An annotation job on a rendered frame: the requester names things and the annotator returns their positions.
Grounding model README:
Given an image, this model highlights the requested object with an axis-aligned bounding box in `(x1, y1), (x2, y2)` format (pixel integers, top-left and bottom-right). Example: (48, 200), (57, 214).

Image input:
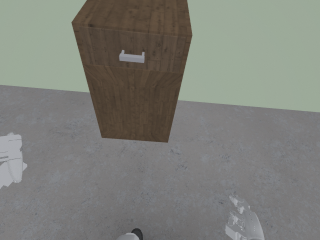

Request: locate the cabinet
(71, 0), (193, 143)

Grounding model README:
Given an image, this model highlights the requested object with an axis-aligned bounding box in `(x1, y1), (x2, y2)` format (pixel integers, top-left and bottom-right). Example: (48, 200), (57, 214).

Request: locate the drawer
(79, 26), (186, 73)

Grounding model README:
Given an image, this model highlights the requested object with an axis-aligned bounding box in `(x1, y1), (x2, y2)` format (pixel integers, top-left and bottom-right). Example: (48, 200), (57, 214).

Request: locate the handle
(119, 50), (145, 63)

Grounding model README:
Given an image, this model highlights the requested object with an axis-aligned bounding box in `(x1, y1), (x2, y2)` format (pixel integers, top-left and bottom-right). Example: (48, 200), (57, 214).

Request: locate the left robot foot
(131, 228), (143, 240)

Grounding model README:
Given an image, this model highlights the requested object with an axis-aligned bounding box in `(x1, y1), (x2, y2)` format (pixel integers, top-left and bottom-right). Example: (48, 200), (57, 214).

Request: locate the robot left hand
(0, 132), (27, 189)

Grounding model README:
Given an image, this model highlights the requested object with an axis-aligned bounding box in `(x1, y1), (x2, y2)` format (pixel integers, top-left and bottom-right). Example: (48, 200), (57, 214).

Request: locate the robot right hand
(225, 193), (265, 240)

